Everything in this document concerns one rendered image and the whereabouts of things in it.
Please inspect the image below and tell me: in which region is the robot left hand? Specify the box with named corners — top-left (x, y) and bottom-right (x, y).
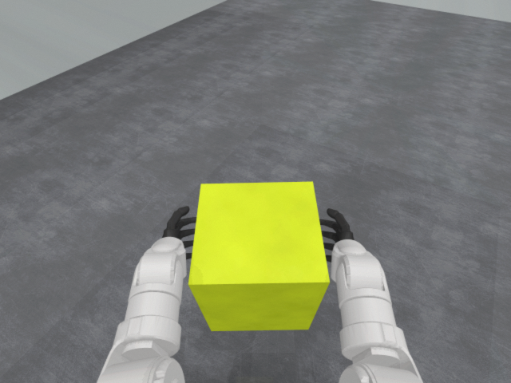
top-left (162, 206), bottom-right (196, 259)

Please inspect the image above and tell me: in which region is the robot right hand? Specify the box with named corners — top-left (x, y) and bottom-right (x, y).
top-left (319, 208), bottom-right (354, 262)

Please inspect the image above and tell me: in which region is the carton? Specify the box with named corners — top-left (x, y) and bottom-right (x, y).
top-left (188, 182), bottom-right (330, 331)

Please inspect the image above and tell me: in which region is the robot left forearm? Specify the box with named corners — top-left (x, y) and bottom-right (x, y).
top-left (97, 237), bottom-right (187, 381)

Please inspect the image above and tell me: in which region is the robot right forearm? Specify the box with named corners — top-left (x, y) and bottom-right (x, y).
top-left (331, 239), bottom-right (423, 383)

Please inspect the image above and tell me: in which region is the robot right upper arm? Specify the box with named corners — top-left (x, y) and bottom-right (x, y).
top-left (339, 362), bottom-right (422, 383)

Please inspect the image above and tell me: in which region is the robot left upper arm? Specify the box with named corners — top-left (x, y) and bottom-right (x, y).
top-left (97, 355), bottom-right (185, 383)

